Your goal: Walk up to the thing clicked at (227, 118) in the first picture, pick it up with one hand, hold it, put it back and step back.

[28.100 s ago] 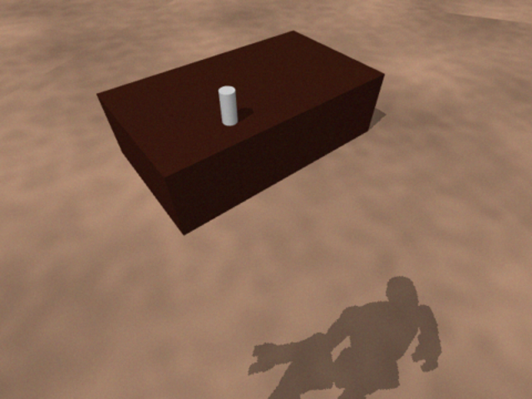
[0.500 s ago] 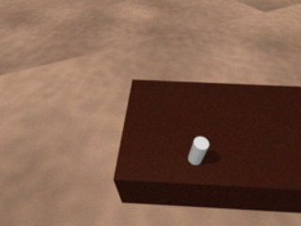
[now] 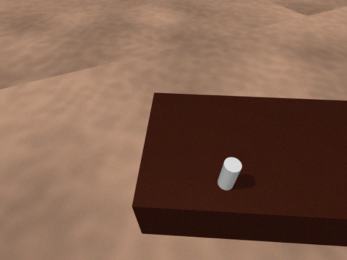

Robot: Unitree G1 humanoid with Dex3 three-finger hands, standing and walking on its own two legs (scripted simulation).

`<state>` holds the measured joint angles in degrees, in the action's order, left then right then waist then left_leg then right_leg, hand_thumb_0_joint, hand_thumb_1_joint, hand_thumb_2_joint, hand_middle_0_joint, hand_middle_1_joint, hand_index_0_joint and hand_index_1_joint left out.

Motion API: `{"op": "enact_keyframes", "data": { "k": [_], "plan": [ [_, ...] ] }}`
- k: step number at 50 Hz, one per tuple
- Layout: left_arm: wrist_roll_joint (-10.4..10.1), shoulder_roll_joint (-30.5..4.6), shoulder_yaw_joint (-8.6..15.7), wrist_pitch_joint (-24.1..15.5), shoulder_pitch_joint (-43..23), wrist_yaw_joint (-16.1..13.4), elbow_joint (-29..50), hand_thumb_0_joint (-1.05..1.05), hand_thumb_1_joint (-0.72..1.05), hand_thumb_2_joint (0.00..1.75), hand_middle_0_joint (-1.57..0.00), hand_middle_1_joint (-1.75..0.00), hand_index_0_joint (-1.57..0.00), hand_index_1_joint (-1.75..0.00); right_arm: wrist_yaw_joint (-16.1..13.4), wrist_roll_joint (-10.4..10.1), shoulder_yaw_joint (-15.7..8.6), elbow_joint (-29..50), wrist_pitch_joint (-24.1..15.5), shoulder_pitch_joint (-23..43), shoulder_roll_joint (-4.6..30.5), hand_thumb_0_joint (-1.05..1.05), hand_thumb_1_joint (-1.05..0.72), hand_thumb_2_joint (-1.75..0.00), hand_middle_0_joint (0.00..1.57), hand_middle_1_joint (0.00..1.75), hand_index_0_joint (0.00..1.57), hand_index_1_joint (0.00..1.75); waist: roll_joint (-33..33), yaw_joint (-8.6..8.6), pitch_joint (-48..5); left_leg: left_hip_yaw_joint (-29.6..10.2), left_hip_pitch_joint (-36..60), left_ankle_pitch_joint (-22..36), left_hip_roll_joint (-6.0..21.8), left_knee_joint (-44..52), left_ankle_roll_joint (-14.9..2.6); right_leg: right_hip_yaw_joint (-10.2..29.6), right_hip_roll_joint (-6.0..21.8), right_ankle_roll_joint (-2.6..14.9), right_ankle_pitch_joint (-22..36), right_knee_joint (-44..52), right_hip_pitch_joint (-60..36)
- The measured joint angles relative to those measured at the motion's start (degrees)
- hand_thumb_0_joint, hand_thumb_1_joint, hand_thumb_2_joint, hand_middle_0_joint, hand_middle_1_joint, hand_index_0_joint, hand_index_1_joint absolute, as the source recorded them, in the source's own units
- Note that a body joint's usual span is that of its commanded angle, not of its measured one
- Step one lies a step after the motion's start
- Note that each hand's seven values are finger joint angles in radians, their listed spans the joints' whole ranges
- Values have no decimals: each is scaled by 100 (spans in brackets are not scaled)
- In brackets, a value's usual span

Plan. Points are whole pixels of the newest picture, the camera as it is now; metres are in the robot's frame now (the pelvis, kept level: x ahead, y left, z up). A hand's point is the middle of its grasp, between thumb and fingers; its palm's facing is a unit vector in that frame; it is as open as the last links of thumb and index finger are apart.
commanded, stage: stand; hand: right
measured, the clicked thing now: (228, 174) +0.51 -0.23 -0.31
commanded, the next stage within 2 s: step back in 0.84 s
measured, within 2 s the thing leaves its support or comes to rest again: neither
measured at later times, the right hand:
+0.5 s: hand out of the picture +0.07 -0.25 -0.16, palm faces -0.03 +0.94 -0.34, open 7.4 cm
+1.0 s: hand out of the picture +0.08 -0.26 -0.16, palm faces -0.03 +0.94 -0.35, open 7.4 cm
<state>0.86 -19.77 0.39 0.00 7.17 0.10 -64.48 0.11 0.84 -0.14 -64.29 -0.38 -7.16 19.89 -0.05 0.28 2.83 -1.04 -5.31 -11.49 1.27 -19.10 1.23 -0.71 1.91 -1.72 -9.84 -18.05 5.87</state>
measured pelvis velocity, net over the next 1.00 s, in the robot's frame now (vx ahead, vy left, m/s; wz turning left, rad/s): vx -0.02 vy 0.00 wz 0.00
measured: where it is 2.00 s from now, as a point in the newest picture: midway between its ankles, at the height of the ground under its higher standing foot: outside the picture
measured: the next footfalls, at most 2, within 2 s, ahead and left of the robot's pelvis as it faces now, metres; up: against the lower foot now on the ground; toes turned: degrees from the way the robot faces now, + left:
left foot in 1.22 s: -0.05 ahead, +0.13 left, +0.00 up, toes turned -1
right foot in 1.62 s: -0.08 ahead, -0.06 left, +0.00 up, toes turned +0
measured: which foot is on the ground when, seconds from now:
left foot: down 0.00-1.00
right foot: down 0.00-1.00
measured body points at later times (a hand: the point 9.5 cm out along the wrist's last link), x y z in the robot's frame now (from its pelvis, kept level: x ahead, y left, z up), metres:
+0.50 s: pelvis +0.00 +0.00 +0.00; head +0.01 +0.00 +0.45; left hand +0.07 +0.30 -0.14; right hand +0.07 -0.30 -0.13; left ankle -0.01 +0.13 -0.75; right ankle +0.00 -0.14 -0.75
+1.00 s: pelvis -0.02 +0.00 -0.01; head +0.03 +0.00 +0.44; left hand +0.07 +0.31 -0.14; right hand +0.08 -0.31 -0.14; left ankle -0.01 +0.13 -0.75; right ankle +0.00 -0.14 -0.75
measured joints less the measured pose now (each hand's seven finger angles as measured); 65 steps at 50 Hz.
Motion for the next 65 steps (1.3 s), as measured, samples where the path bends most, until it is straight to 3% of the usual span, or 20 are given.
{"op": "enact_keyframes", "data": {
  "k": [42,50,53,57,59,60,62,65],
  "plan": [
    [-9,-11,-33,-19,-19,-2,25,0,90,90,-20,-30,-20,-30,8,-17,6,14,-8,27,9,1,-90,-89,20,30,21,30,20,-1,14,-12,9,-28,9,22,17,-15,-6,14,-57,-23,7],
    [-91,-169,252,79,-187,-59,526,0,90,90,-21,-30,-20,-30,77,-97,-144,442,194,316,118,1,-90,-89,20,30,21,30,23,-1,507,-39,-682,-282,38,-873,-23,-11,-44,65,-256,-817,652],
    [-57,-183,284,139,-234,-59,693,0,90,90,-20,-30,-20,-30,75,-99,-214,603,267,359,233,1,-90,-89,20,30,21,30,90,-10,624,-86,-1042,-430,16,-1452,-160,-29,-51,72,-308,-1077,872],
    [54,-165,297,202,-274,-60,923,0,90,90,-21,-30,-20,-30,95,-90,-299,812,351,270,347,1,-90,-89,20,30,21,30,7,5,665,-92,-1439,-1568,-337,-2837,-328,91,116,38,-331,-1356,1178],
    [87,-216,292,238,-309,-70,1036,0,90,90,-21,-30,-20,-30,113,-114,-312,909,315,125,344,1,-90,-89,20,30,21,30,-77,-45,612,-40,-1342,-1475,-355,-2750,-387,111,200,-35,-350,-1506,1366],
    [83,-252,286,260,-331,-74,1103,0,90,90,-21,-30,-20,-30,116,-106,-312,955,280,25,348,1,-90,-89,20,30,21,30,-94,-78,569,-31,-1198,-1017,-290,-2388,-389,100,213,-75,-396,-1648,1490],
    [33,-330,307,312,-459,-100,1225,0,90,90,-21,-30,-20,-30,77,-18,-350,973,214,-115,304,0,-90,-89,20,30,21,30,-177,-105,599,-60,-1057,-1281,-304,-2067,-324,332,125,83,-886,-2234,1808],
    [1,-423,374,381,-551,-199,1365,0,90,90,-20,-30,-20,-30,50,86,-291,966,238,-229,63,1,-90,-89,20,30,21,30,-427,-69,791,51,-999,-1173,-350,-2020,-369,951,-429,275,-1902,-3420,2103]
  ]
}}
